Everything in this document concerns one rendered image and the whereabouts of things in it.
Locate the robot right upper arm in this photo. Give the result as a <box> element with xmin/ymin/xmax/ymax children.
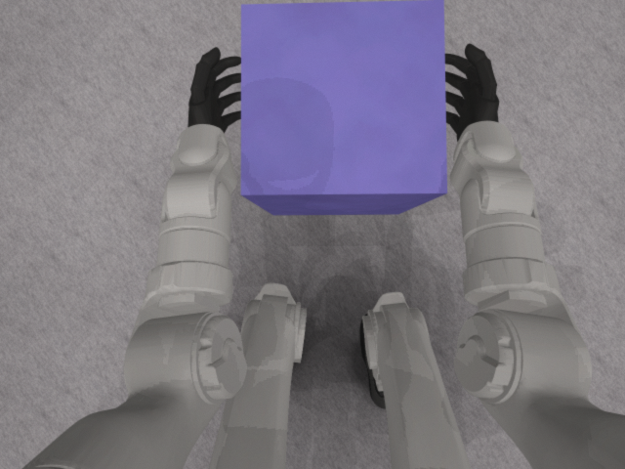
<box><xmin>453</xmin><ymin>309</ymin><xmax>625</xmax><ymax>469</ymax></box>

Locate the right robot forearm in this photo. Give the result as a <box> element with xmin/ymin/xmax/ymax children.
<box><xmin>450</xmin><ymin>121</ymin><xmax>592</xmax><ymax>379</ymax></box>

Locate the right robot hand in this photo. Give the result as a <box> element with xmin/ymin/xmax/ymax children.
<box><xmin>445</xmin><ymin>44</ymin><xmax>499</xmax><ymax>142</ymax></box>

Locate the robot left thigh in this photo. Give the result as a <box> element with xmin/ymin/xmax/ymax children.
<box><xmin>208</xmin><ymin>294</ymin><xmax>307</xmax><ymax>469</ymax></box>

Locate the right robot foot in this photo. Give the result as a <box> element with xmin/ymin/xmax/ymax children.
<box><xmin>360</xmin><ymin>314</ymin><xmax>386</xmax><ymax>408</ymax></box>

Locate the robot left upper arm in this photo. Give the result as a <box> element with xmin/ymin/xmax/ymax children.
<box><xmin>22</xmin><ymin>312</ymin><xmax>247</xmax><ymax>469</ymax></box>

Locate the left robot forearm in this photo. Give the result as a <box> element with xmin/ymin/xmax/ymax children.
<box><xmin>124</xmin><ymin>124</ymin><xmax>237</xmax><ymax>387</ymax></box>

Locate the left robot hand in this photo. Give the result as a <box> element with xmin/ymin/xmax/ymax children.
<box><xmin>187</xmin><ymin>47</ymin><xmax>241</xmax><ymax>134</ymax></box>

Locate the carton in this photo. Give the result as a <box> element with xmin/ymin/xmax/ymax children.
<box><xmin>241</xmin><ymin>0</ymin><xmax>447</xmax><ymax>215</ymax></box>

